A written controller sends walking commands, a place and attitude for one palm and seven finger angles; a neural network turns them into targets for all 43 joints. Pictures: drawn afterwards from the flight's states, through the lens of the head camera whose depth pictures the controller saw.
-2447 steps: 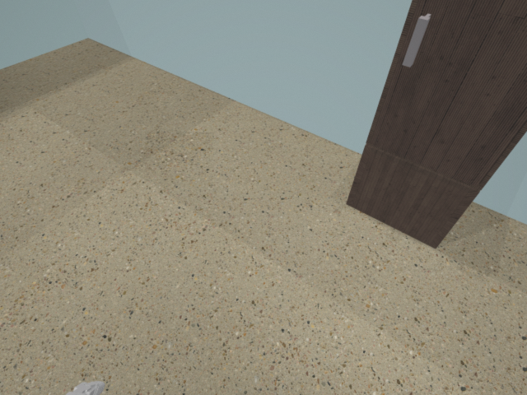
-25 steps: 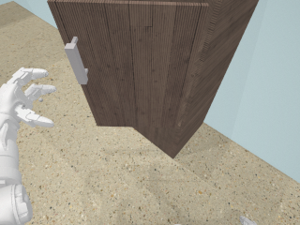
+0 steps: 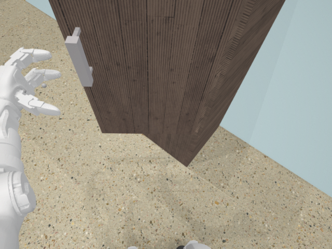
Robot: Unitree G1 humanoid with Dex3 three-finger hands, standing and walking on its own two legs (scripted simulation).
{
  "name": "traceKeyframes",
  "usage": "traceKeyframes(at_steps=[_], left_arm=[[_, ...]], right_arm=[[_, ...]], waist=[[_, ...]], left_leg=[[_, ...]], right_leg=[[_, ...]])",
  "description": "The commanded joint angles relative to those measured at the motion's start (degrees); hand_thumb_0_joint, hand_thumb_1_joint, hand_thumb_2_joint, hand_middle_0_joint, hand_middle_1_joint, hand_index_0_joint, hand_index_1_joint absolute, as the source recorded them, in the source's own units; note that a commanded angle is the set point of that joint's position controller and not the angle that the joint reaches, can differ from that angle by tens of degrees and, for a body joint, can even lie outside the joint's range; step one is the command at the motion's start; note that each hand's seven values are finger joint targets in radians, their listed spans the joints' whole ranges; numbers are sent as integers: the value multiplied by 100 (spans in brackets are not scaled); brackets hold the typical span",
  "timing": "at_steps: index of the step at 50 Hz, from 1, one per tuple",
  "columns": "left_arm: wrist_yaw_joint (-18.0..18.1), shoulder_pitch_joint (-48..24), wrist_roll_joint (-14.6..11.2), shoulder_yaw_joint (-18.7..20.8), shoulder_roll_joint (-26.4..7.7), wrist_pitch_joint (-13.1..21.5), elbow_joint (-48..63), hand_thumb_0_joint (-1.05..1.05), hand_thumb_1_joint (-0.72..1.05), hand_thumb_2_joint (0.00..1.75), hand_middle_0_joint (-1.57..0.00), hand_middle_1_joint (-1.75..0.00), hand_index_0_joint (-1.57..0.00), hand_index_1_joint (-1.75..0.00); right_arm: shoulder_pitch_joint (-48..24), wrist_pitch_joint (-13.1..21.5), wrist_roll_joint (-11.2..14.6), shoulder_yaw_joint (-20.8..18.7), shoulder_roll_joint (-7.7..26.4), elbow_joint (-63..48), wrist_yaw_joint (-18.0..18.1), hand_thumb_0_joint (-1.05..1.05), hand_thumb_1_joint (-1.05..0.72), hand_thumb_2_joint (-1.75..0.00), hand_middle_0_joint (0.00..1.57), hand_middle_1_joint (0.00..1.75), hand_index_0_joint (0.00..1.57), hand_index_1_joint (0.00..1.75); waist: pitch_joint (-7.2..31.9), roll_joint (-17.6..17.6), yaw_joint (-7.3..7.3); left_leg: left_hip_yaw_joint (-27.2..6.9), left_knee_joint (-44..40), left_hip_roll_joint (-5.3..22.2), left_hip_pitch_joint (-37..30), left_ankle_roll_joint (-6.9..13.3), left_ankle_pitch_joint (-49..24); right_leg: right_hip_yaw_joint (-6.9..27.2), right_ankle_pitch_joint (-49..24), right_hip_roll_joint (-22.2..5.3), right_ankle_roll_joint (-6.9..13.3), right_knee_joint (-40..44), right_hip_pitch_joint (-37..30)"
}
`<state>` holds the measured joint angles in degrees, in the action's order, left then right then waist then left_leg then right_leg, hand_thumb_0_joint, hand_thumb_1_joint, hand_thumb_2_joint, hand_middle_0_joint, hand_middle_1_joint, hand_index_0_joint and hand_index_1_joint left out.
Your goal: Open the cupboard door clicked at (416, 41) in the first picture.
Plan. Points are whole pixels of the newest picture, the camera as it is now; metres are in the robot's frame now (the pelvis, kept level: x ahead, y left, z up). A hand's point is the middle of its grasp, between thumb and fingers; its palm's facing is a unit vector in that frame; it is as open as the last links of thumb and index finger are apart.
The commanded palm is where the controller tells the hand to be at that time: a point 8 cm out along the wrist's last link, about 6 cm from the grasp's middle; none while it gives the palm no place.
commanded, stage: move the hooked fingers beside the handle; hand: left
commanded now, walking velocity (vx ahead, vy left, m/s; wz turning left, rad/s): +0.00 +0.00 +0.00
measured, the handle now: (82, 58) +0.56 +0.21 +0.11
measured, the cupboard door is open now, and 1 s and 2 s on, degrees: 40 40 40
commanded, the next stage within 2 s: slide the fingers in behind the handle in 1.20 s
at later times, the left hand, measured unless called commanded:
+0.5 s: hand (53, 64) +0.52 +0.26 +0.12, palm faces -0.03 -1.00 +0.01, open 14.0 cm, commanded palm +0.49 +0.31 +0.11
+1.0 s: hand (52, 70) +0.50 +0.26 +0.12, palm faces -0.01 -1.00 +0.00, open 14.0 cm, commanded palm +0.49 +0.31 +0.11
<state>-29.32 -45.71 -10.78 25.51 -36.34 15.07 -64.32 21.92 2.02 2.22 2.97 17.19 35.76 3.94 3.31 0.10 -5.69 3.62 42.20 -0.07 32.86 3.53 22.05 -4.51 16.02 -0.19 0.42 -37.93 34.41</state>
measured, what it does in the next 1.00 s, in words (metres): stands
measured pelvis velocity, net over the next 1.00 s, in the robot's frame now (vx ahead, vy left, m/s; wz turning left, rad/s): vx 0.01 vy -0.01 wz -0.01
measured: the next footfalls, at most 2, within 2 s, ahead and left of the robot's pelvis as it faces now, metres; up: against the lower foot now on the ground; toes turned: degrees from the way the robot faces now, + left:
none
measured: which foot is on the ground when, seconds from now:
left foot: down 0.00-1.00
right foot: down 0.00-1.00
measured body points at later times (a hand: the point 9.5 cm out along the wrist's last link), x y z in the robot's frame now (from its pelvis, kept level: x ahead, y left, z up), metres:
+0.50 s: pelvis +0.01 +0.00 -0.01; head +0.13 +0.03 +0.43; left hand +0.51 +0.32 +0.12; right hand -0.03 -0.27 -0.10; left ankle -0.02 +0.07 -0.71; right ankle +0.02 -0.12 -0.71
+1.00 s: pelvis +0.01 -0.01 -0.01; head +0.12 +0.02 +0.43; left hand +0.49 +0.32 +0.12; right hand +0.03 -0.28 -0.11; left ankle -0.02 +0.07 -0.71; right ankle +0.02 -0.12 -0.71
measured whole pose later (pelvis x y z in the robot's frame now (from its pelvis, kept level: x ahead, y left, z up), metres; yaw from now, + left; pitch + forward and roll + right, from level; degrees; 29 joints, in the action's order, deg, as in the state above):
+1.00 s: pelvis +0.01 -0.01 -0.01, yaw -1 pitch +17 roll -3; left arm -28.6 -54.5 -7.7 26.8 -42.6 14.8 -71.8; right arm 22.3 -5.0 1.7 3.5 17.4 33.4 3.0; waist 4.0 0.5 -8.7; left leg 2.7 46.0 1.5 39.0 3.0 24.2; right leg -5.2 17.3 1.3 1.0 -39.9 39.7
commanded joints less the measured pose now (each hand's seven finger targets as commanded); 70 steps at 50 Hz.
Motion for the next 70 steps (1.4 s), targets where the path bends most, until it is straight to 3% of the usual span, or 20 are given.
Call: traceKeyframes(at_steps=[1, 3, 6, 9, 11, 14, 18, 26, 29, 32, 34, 42, 47, 49, 52, 54, 63, 65, 68, 70], left_arm=[[44, -2613, -47, 289, -1870, 326, 887, 0, -50, 30, -30, -120, -30, -120], [74, -2818, 4, 381, -2096, 326, 684, 0, -50, 30, -30, -120, -30, -120], [74, -3014, 117, 298, -2087, 403, 781, 0, -50, 30, -30, -120, -30, -120], [36, -3214, 89, 468, -2348, 447, 654, 0, -50, 30, -30, -120, -30, -120], [-13, -3254, 128, 333, -2263, 372, 394, 0, -50, 30, -30, -120, -30, -120], [-11, -3368, 194, 510, -2559, 380, 515, 0, -50, 30, -30, -120, -30, -120], [8, -3589, 179, 298, -2269, 342, 339, 0, -50, 30, -30, -120, -30, -120], [85, -3007, 242, 524, -2408, 296, 579, 0, -50, 30, -30, -120, -30, -120], [114, -2906, 167, 678, -2523, 319, 824, 0, -50, 30, -30, -120, -30, -120], [165, -2866, 209, 644, -2520, 286, 729, 0, -50, 30, -30, -120, -30, -120], [187, -3039, 202, 751, -2672, 361, 953, 0, -50, 30, -30, -120, -30, -120], [66, -3107, 168, 273, -2170, 299, 560, 0, -50, 30, -30, -120, -30, -120], [69, -3318, 172, 334, -2357, 305, 450, 0, -50, 30, -30, -120, -30, -120], [61, -3526, 169, 339, -2420, 374, 573, 0, -50, 30, -30, -120, -30, -120], [89, -3508, 209, 243, -2306, 364, 443, 0, -50, 30, -30, -120, -30, -120], [96, -3554, 188, 365, -2429, 409, 604, 0, -50, 30, -30, -120, -30, -120], [118, -3194, 166, 444, -2427, 386, 673, 0, -50, 30, -30, -120, -30, -120], [119, -3118, 188, 634, -2707, 370, 556, 0, -50, 30, -30, -120, -30, -120], [70, -3040, 92, 397, -2272, 454, 899, 0, -50, 30, -30, -120, -30, -120], [78, -2981, 35, 321, -2093, 421, 772, 0, -50, 30, -30, -120, -30, -120]], right_arm=[[743, 18, -36, -384, 1095, -340, 63, 0, -90, -90, 20, 30, 20, 30], [791, -50, -46, -362, 1121, -346, 76, 0, -90, -90, 20, 30, 20, 30], [905, -120, -70, -383, 1116, -335, 58, 0, -90, -90, 20, 30, 20, 30], [1021, -217, -92, -384, 1159, -294, 52, 0, -90, -90, 20, 30, 20, 30], [1059, -275, -88, -369, 1163, -259, 48, 0, -90, -90, 20, 30, 20, 30], [1189, -361, -120, -379, 1189, -285, 45, 0, -90, -90, 20, 30, 20, 30], [1320, -464, -143, -383, 1178, -226, 29, 0, -90, -90, 20, 30, 20, 30], [1419, -653, -181, -425, 1150, -362, -93, 0, -90, -90, 20, 30, 20, 30], [1369, -691, -160, -437, 1138, -474, -123, 0, -90, -90, 20, 30, 20, 30], [1283, -715, -123, -420, 1116, -509, -117, 0, -90, -90, 20, 30, 20, 30], [1282, -711, -130, -423, 1131, -516, -101, 0, -90, -90, 20, 30, 20, 30], [1145, -679, -84, -370, 1090, -425, -64, 0, -90, -90, 20, 30, 20, 30], [1126, -628, -75, -341, 1128, -432, -2, 0, -90, -90, 20, 30, 20, 30], [1100, -618, -82, -328, 1123, -424, 11, 0, -90, -90, 20, 30, 20, 30], [1097, -599, -78, -326, 1112, -409, 6, 0, -90, -90, 20, 30, 20, 30], [1125, -603, -89, -341, 1121, -423, 7, 0, -90, -90, 20, 30, 20, 30], [1136, -636, -91, -347, 1113, -520, -37, 0, -90, -90, 20, 30, 20, 30], [1152, -653, -92, -344, 1142, -508, -34, 0, -90, -90, 20, 30, 20, 30], [1136, -644, -89, -371, 1093, -567, -61, 0, -90, -90, 20, 30, 20, 30], [1146, -660, -85, -383, 1099, -502, -76, 0, -90, -90, 20, 30, 20, 30]], waist=[[2120, 655, -139], [2004, 547, -159], [2367, 964, -209], [2508, 792, -262], [2254, 842, -343], [2660, 1081, -287], [2487, 1022, -462], [2855, 1201, -239], [2903, 1032, -188], [2492, 822, -233], [2710, 1040, -196], [2350, 867, -398], [2369, 622, -432], [2551, 955, -425], [2455, 953, -464], [2794, 1052, -397], [2730, 1051, -281], [2640, 839, -266], [2746, 1104, -237], [2580, 891, -307]], left_leg=[[-710, -423, 180, -1367, -330, -2621], [-698, -405, 161, -1098, -291, -2488], [-749, -326, 196, -1453, -364, -2760], [-769, -241, 220, -1405, -365, -2973], [-746, -218, 217, -1239, -331, -2763], [-782, -135, 229, -1446, -382, -3199], [-862, -64, 281, -1518, -411, -3446], [-789, 19, 310, -1627, -421, -3925], [-717, -13, 281, -1482, -353, -3819], [-638, -75, 233, -1112, -251, -3218], [-655, -62, 230, -1273, -270, -3341], [-588, -61, 191, -1018, -181, -2759], [-615, -42, 166, -769, -148, -2406], [-614, -9, 156, -876, -179, -2528], [-634, 10, 170, -892, -186, -2451], [-655, 49, 172, -1068, -211, -2738], [-610, 2, 161, -954, -203, -2791], [-615, -22, 166, -774, -194, -2667], [-640, -39, 187, -1133, -233, -2976], [-669, -50, 225, -1198, -242, -2885]], right_leg=[[243, -1395, 161, 118, 176, -569], [252, -1407, 170, 137, 141, -646], [247, -1369, 182, 124, 104, -422], [245, -1540, 219, 111, 62, -490], [239, -1439, 218, 111, 85, -322], [242, -1590, 236, 119, 20, -339], [171, -1569, 282, 123, 19, -42], [186, -1886, 305, 114, -31, -250], [217, -2101, 322, 112, -35, -547], [244, -1967, 301, 84, 9, -601], [263, -2042, 302, 99, -25, -655], [304, -1907, 270, 70, 50, -570], [338, -1792, 246, 70, 11, -637], [354, -1873, 240, 90, -36, -640], [330, -1698, 242, 79, -15, -468], [332, -1891, 255, 90, -69, -581], [304, -1976, 272, 121, -77, -723], [314, -1976, 271, 101, -74, -821], [272, -1961, 291, 131, -62, -703], [245, -1796, 310, 95, -2, -493]])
